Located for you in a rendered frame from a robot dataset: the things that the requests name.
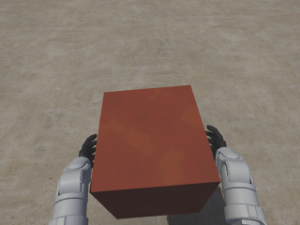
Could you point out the left robot forearm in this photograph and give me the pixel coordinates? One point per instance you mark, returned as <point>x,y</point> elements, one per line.
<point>71,196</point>

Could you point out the robot left hand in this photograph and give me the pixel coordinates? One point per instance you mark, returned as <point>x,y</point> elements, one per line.
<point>88,150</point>

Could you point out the carton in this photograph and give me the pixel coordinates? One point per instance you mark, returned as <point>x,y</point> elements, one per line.
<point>152,157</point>

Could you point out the robot right hand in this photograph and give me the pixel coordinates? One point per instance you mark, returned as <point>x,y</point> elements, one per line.
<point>216,141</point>

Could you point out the right robot forearm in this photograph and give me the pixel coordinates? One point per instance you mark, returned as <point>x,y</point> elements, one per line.
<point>240,196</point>

